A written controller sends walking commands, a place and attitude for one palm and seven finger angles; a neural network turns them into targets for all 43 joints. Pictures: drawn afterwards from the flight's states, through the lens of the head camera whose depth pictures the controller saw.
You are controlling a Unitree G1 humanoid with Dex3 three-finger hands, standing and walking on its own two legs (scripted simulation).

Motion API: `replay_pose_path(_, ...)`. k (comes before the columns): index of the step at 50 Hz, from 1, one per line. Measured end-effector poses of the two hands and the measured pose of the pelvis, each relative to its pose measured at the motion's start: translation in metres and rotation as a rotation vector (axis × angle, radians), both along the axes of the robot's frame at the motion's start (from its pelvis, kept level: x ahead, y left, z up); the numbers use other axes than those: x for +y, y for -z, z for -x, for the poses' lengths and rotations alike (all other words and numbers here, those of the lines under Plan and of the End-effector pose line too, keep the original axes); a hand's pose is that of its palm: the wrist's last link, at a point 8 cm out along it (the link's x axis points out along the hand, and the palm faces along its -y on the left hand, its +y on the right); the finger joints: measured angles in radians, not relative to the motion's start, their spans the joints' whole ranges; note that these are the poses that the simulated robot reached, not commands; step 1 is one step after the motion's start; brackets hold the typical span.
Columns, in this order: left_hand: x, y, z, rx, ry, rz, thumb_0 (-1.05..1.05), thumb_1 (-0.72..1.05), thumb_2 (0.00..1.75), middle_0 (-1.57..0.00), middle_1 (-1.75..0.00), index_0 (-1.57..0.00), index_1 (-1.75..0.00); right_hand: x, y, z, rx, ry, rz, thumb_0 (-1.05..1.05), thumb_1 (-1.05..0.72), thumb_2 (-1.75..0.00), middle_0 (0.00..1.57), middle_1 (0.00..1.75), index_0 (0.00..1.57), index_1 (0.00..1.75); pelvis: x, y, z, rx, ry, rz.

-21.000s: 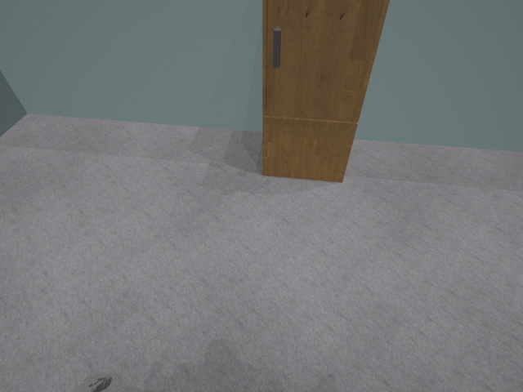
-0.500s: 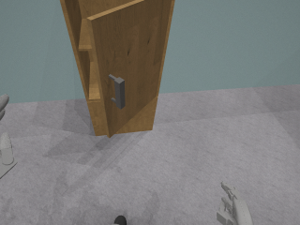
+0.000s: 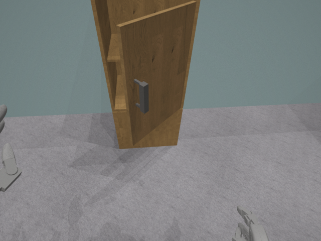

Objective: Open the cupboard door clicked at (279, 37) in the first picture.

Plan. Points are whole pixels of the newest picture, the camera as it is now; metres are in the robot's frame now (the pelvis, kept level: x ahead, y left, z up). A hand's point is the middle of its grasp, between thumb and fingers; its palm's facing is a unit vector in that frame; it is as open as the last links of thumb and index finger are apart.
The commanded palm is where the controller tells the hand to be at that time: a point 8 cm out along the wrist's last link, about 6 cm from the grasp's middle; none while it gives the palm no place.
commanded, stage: stop stepping back and stand still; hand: left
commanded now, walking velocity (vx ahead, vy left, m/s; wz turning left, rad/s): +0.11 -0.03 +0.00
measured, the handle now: (140, 96) +0.65 +0.11 -0.02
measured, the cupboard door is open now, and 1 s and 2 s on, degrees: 42 42 42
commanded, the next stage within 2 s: let the arm hang, fingers relaxed in 0.28 s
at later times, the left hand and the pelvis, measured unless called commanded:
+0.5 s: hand (53, 199) +0.21 +0.26 +0.01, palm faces +0.16 -0.87 -0.46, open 7.4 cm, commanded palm none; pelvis -0.01 +0.02 -0.01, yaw +2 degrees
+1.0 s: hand out of the picture -0.02 +0.23 -0.15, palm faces +0.04 -0.96 -0.29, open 7.3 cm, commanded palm none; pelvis -0.02 +0.01 +0.01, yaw +2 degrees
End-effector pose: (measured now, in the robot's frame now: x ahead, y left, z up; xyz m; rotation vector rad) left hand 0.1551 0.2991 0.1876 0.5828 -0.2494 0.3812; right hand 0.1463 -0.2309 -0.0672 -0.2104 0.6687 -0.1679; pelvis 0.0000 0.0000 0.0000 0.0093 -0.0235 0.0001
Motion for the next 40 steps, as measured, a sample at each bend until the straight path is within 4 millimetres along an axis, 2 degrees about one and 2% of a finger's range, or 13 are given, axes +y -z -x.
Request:
replay_pose_path(5,-0.001,-0.009,0.012,-0.063,-0.004,-0.001,0.01,0.89,0.90,-0.21,-0.31,-0.21,-0.30,0.009,0.005,0.005,0.007,-0.035,-0.017,0.01,-0.90,-0.90,0.20,0.30,0.20,0.30,0.000,0.002,0.008,-0.001,0.002,0.009)
replay_pose_path(9,0.005,-0.002,0.013,-0.053,-0.035,0.025,0.01,0.89,0.90,-0.21,-0.31,-0.21,-0.30,0.009,0.012,0.012,0.041,-0.032,-0.009,0.01,-0.90,-0.90,0.20,0.30,0.20,0.30,0.004,0.002,0.011,0.014,0.003,0.013)
replay_pose_path(14,0.014,0.014,0.005,0.000,-0.049,0.071,0.01,0.89,0.90,-0.21,-0.31,-0.21,-0.30,0.007,0.015,0.022,0.092,-0.008,0.016,0.01,-0.90,-0.90,0.20,0.30,0.20,0.30,0.011,0.002,0.010,0.017,0.002,0.004)
replay_pose_path(19,0.009,0.010,-0.006,0.020,-0.013,0.043,0.01,0.89,0.90,-0.21,-0.31,-0.21,-0.30,0.007,0.015,0.023,0.096,0.010,0.011,0.01,-0.90,-0.90,0.20,0.30,0.20,0.30,0.012,0.000,0.004,0.012,-0.001,0.003)
replay_pose_path(20,0.008,0.015,-0.010,0.038,0.008,0.033,0.01,0.89,0.90,-0.21,-0.31,-0.21,-0.30,0.007,0.017,0.022,0.098,-0.003,-0.002,0.01,-0.90,-0.90,0.20,0.30,0.20,0.30,0.012,0.000,0.004,0.017,-0.009,0.004)
replay_pose_path(22,0.009,0.053,-0.024,0.201,0.020,0.079,0.01,0.90,0.90,-0.20,-0.30,-0.21,-0.30,0.004,0.028,0.020,0.144,-0.034,-0.021,0.01,-0.90,-0.90,0.20,0.30,0.20,0.30,0.014,0.001,0.006,0.027,-0.022,-0.005)
replay_pose_path(25,0.004,0.143,-0.027,0.562,-0.024,0.233,0.00,0.90,0.90,-0.20,-0.30,-0.20,-0.30,-0.003,0.047,0.024,0.210,-0.032,-0.032,0.01,-0.90,-0.90,0.20,0.30,0.20,0.30,0.019,0.007,0.009,0.045,-0.033,-0.001)
replay_pose_path(28,-0.021,0.230,0.002,0.912,-0.056,0.380,0.00,0.91,0.90,-0.19,-0.30,-0.20,-0.30,-0.005,0.059,0.039,0.290,-0.020,-0.036,0.01,-0.90,-0.90,0.20,0.29,0.20,0.30,0.018,0.008,0.012,0.038,-0.028,-0.007)
replay_pose_path(31,-0.055,0.289,0.051,1.175,-0.056,0.511,0.01,0.91,0.90,-0.19,-0.30,-0.20,-0.30,-0.006,0.060,0.065,0.385,-0.003,-0.026,0.01,-0.90,-0.90,0.20,0.29,0.20,0.30,0.015,0.007,0.015,0.022,-0.028,-0.014)
replay_pose_path(33,-0.076,0.314,0.086,1.309,-0.060,0.592,0.01,0.91,0.90,-0.20,-0.30,-0.20,-0.30,-0.006,0.059,0.085,0.457,0.008,-0.014,0.00,-0.90,-0.90,0.20,0.29,0.20,0.30,0.013,0.005,0.016,0.013,-0.028,-0.013)
replay_pose_path(34,-0.078,0.318,0.096,1.307,-0.104,0.647,-0.01,0.94,0.90,-0.20,-0.30,-0.20,-0.30,-0.005,0.058,0.095,0.496,0.010,-0.007,0.00,-0.90,-0.90,0.20,0.29,0.20,0.30,0.012,0.003,0.018,0.011,-0.033,-0.008)
replay_pose_path(40,-0.056,0.320,0.136,1.386,-0.209,0.639,-0.05,0.99,0.89,-0.21,-0.30,-0.21,-0.30,0.000,0.060,0.144,0.673,0.020,-0.017,0.00,-0.90,-0.90,0.20,0.29,0.20,0.30,0.008,-0.005,0.023,0.006,-0.042,0.012)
